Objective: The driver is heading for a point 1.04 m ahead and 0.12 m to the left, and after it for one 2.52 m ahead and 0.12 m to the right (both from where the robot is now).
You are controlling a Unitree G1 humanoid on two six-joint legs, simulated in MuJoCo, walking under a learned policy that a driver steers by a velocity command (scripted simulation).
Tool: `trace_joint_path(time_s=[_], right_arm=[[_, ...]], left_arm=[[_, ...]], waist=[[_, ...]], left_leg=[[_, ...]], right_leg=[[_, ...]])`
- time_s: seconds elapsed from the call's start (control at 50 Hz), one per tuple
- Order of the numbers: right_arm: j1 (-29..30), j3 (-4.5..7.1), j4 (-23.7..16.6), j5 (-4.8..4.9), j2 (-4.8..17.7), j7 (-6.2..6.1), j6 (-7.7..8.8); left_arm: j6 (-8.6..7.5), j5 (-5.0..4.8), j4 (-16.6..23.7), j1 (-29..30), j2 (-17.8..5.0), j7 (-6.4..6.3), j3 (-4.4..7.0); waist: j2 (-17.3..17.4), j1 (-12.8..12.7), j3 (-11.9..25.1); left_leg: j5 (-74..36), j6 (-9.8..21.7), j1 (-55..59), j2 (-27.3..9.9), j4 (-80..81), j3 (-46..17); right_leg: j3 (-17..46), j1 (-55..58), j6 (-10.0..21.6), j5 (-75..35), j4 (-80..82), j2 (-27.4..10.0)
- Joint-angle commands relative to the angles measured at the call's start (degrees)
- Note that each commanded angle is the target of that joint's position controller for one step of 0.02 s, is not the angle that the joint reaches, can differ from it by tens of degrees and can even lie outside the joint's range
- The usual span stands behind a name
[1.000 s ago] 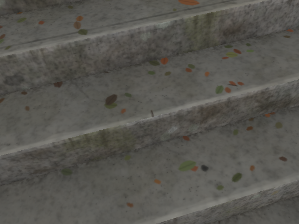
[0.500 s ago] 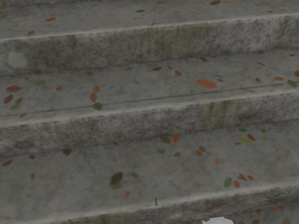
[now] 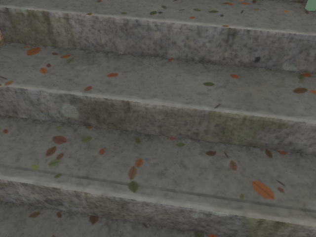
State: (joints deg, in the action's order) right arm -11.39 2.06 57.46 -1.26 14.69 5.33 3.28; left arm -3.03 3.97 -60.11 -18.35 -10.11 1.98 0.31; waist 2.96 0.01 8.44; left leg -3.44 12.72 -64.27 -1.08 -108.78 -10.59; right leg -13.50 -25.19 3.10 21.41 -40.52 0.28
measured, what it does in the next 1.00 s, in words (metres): climbs, turning left: left foot 0.17 m higher, then right foot 0.16 m higher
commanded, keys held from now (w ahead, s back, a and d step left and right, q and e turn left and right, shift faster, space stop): w+q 0.30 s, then w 0.70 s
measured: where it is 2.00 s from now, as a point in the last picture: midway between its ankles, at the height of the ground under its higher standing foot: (111, 59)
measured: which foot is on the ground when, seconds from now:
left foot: up 0.00-0.32, down 0.34-0.88, up 0.90-1.00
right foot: down 0.00-0.38, up 0.40-0.80, down 0.82-1.00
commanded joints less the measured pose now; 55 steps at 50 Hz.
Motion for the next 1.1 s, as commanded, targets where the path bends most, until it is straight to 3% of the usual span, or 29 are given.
trace_joint_path(time_s=[0.02, 0.04, 0.12, 0.2, 0.26, 0.28, 0.3, 0.34, 0.36, 0.38, 0.4, 0.42, 0.46, 0.5, 0.54, 0.58, 0.64, 0.7, 0.76, 0.82, 0.84, 0.86, 0.88, 0.9, 0.92, 0.94, 1.0, 1.04, 1.1], right_arm=[[-3.12, -1.96, 0.96, 0.61, -4.86, 1.52, 0.4], [0.17, -2.09, 0.44, 0.63, -4.06, 1.65, 0.44], [13.6, -4.72, -6.73, 1.29, -5.84, -1.06, 0.54], [24.63, -4.94, -14.73, 0.8, -3.85, -2.26, -3.33], [36.66, -5.39, -19.1, -0.36, -5.69, -1.04, -7.37], [33.79, -4.5, -18.86, -0.1, -5.37, 0.21, -6.72], [30.16, -4.47, -18.24, 0.9, -5.86, 1.17, -6.8], [15.41, -2.75, -13.81, 2.18, -2.08, 0.5, -5.13], [4.19, -1.32, -10.71, 2.44, 1.38, -0.94, -4.22], [-6.78, -0.9, -7.79, 3.37, 3.32, -1.56, -4.21], [-18.76, 0.01, -3.94, -0.43, 6.64, -2.03, -5.52], [-23.16, 3.07, -1.62, -1.69, 12.03, -3.13, -4.57], [-16.82, 2.14, 2.76, -1.79, 4.99, -3.32, -1.01], [-6.59, -0.24, 4.63, -0.94, -2.87, -1.92, -0.74], [-0.68, -1.96, 4.85, -2.75, -8.06, -0.88, -0.33], [0.15, -1.82, 4.3, -3.08, -6.35, -0.85, 0.48], [-3.08, -2.63, 4.44, -5.9, -4.66, -2.02, 1.87], [-15.63, -2.86, 6.06, -7.07, -1.02, -1.01, 2.34], [-12.55, -3.19, 1.18, -1.19, 1.88, 1.34, 3.4], [-15.35, 0.18, 2.24, 1.32, 10.03, 1.69, 5.01], [-18.56, 0.76, 4.09, -0.58, 9.64, 2.54, 4.72], [-23.81, 0.61, 4.8, -3.73, 4.53, 2.75, 4.58], [-20.03, 0.27, 3.43, -3.51, 2.36, 3.64, 3.53], [-10.3, 0.57, 2.83, -3.1, -1.77, 4.18, 2.2], [-4.95, 1.69, -6.93, -1.26, -1.86, -0.48, 4.48], [-0.63, 0.55, -9.86, -1.48, -4.1, -1.99, 4.63], [-2.12, -1.05, -13.73, -1.09, -9.2, -3.62, 2.92], [-1.87, -1.54, -15.34, -0.34, -9.93, -4.15, 1.92], [1.31, -1.74, -18.48, -1.12, -7.34, -4.53, 0.78]], left_arm=[[-2.12, 1.74, 3.83, 6.15, 3.42, 1.19, -1.69], [-1.66, 2.41, 0.94, 0.93, 3.01, 0.9, -1.79], [-1.21, 4.62, -6.93, -13.27, 3.85, 0.88, -3.58], [-2.36, 6.19, -8.57, -15.99, 4.57, 2.34, -4.71], [-2.15, 2.22, -8.17, -15.85, 1.2, 4.49, -4.38], [-3.72, -0.01, -6.14, -13.51, -3.29, 3.84, -3.35], [-5.16, -0.33, -6.86, -16.39, -7.71, 3.7, -2.85], [-5.97, -2.04, -4.82, -12.55, -14.58, 3.25, -0.43], [-6.09, 0.91, -4.71, -13.48, -13.31, 4.17, -0.07], [-5.95, 2.1, -4.02, -16.39, -10.93, 5.46, -0.37], [-4.21, 0.78, -3.58, -9.76, -7.53, 7.6, 0.09], [-3.14, -2.62, -2.23, -8.16, -5.16, 7.94, 0.28], [-3.5, -0.95, -1.37, -3.24, -1.66, 5.69, 0.68], [-3.03, -0.89, 1.77, 1.73, 3.36, 4.17, -1.31], [-1.04, -1.33, 2.68, 1.13, 2.53, 3.27, -1.73], [-0.09, -2.55, 3.46, 2.76, 2.87, 3.11, -2.61], [-0.16, -2.45, 8.63, 12.46, 1.73, 2.37, -3.58], [0.97, -3.15, 15.91, 25.88, -3.53, 1.35, -3.38], [3.38, -1.07, 16.41, 26.67, -2.49, 1.6, -3.1], [3.91, -1.78, 18.38, 23.43, -2.68, 2.2, -2.3], [3.17, -2.27, 18.05, 20.16, -5.24, 2.1, -1.37], [2.48, -2.33, 14.2, 10.68, -6.99, 1.85, -0.84], [2.79, -1.39, 10.1, -1.74, -9.19, 0.85, 0.23], [2.48, 1.78, 5.92, -13.99, -13.0, -0.29, 1.62], [1.66, -4.3, 5.59, -3.12, -11.69, -3.43, 3.47], [0.92, -5.05, 4.77, 1.89, -8.71, -4.15, 2.73], [-1.75, -1.85, 1.11, 3.32, 3.1, -4.18, 0.88], [-3.58, -2.26, -1.07, 1.25, 2.86, -3.64, 1.33], [-4.79, -2.73, -0.21, -0.97, -0.93, -2.76, 2.26]], waist=[[-3.3, 4.3, -5.31], [-7.61, 1.95, -4.6], [-3.8, -2.09, -7.84], [-4.16, -2.49, -6.45], [-6.83, -2.42, -8.02], [-7.81, 0.42, -6.79], [-11.57, 2.59, -4.53], [-15.74, 7.45, -2.53], [-13.8, 8.81, 5.17], [-8.78, 9.7, 14.98], [0.1, 13.75, 13.85], [0.79, 13.97, 12.09], [2.84, 7.62, 1.21], [-4.07, 0.39, -1.4], [-7.73, -4.31, -3.64], [-0.49, -5.64, -6.2], [-3.09, -4.21, -7.16], [-0.26, 1.7, -5.24], [5.64, -0.26, -6.19], [6.44, -2.88, -1.8], [8.14, -2.02, 2.72], [-0.26, -0.77, 12.92], [-7.82, -7.33, 15.35], [-17.48, -14.16, 7.16], [-16.87, -6.19, 5.29], [-11.3, -3.6, -1.21], [-2.8, 3.02, -8.68], [-6.04, 3.02, -10.0], [-1.27, 3.94, -12.04]], left_leg=[[-0.38, -0.17, -4.63, -1.86, -3.46, 2.9], [5.36, 0.57, -10.29, -1.38, -14.58, 4.4], [10.83, 5.93, -34.43, -1.04, -18.74, 0.09], [3.72, 5.19, -27.16, -5.5, 3.51, 7.62], [18.64, 2.82, -5.49, -4.62, 19.51, 18.66], [20.92, 0.5, 6.36, -0.45, 22.26, 24.68], [21.04, -0.77, 13.41, 2.29, 24.17, 25.04], [21.75, -1.67, 25.14, 7.74, 46.34, 23.15], [6.57, 1.24, 47.41, 5.8, 43.72, 16.49], [4.46, 5.14, 69.43, 1.38, 51.53, -0.83], [9.65, 9.03, 75.09, -6.5, 74.78, -23.01], [16.07, 9.58, 67.37, -12.65, 82.79, -35.82], [19.82, 8.18, 51.1, -10.12, 81.76, -29.51], [18.69, 5.13, 44.83, -8.99, 81.81, -19.58], [16.53, 2.34, 39.18, -8.56, 85.54, -9.76], [17.49, 2.62, 33.98, -7.07, 90.13, -3.73], [24.59, -0.37, 31.46, -4.97, 91.43, 1.97], [20.54, -0.85, 35.78, -5.52, 95.56, 3.09], [-4.99, 4.58, 27.89, -10.57, 103.57, 4.83], [-52.78, 4.96, 58.66, -14.02, 91.67, 5.92], [-67.97, 3.38, 62.17, -12.36, 84.37, 9.03], [-63.05, -0.89, 50.11, -8.63, 72.91, 8.24], [-37.99, -1.23, 34.09, -1.42, 61.4, 5.35], [6.2, -3.51, 12.42, 7.31, 36.5, -1.7], [11.39, -5.35, 16.04, 3.69, 17.54, 1.52], [9.62, -5.28, 13.1, 2.22, 11.7, 2.33], [5.64, -5.23, 10.28, 0.57, 7.93, 4.32], [10.89, -4.84, 3.34, 1.61, 0.83, 4.83], [9.52, -6.66, 0.74, -0.64, 11.32, 7.42]], right_leg=[[8.37, -0.01, 7.64, -14.8, 23.27, -10.83], [9.51, 5.5, 9.99, -15.33, 24.73, -12.56], [12.11, 27.18, 9.62, -16.4, 25.12, -17.54], [5.69, 25.73, 8.06, -18.62, 33.11, -16.4], [-0.89, 14.23, 8.39, -35.77, 40.75, -17.08], [-4.03, 12.08, 8.23, -66.51, 36.6, -16.45], [-4.05, 15.55, 8.7, -91.99, 31.52, -18.87], [-2.91, 27.35, 5.84, -107.13, 21.54, -19.78], [-1.38, 15.61, 3.41, -106.62, 9.51, -18.11], [3.19, -1.01, 2.75, -84.08, -5.09, -13.23], [7.62, -15.66, 1.79, -25.26, -23.13, -2.58], [21.12, -20.03, 2.16, -21.34, -52.61, -0.04], [27.87, -30.9, 5.04, -24.0, -76.4, 1.32], [27.9, -39.43, 10.1, -21.54, -84.03, 1.45], [24.15, -44.06, 11.17, -19.86, -84.29, -2.2], [19.98, -46.13, 10.92, -9.64, -94.59, -2.05], [17.5, -50.44, 12.65, -11.85, -89.32, -3.19], [15.18, -46.66, 6.77, -19.44, -66.17, -7.81], [4.5, -19.96, 1.59, -5.38, -48.25, -3.36], [0.68, -19.6, 1.19, 3.22, -24.55, 3.8], [2.66, -13.04, 4.83, -0.88, -24.8, 3.93], [16.67, 6.94, 11.75, -18.95, -24.75, -0.86], [36.11, 19.16, 14.77, 3.59, -5.9, -4.91], [61.89, 23.85, 17.31, 26.66, 15.58, -12.43], [64.43, 16.56, 13.34, 32.5, 19.44, -15.37], [57.15, 6.42, 11.47, 35.14, 16.65, -14.58], [36.54, -3.4, 4.61, 14.72, 14.42, -10.06], [32.48, 0.79, 5.18, 7.18, 16.88, -9.24], [27.23, 1.52, 5.24, 3.54, 21.33, -8.63]])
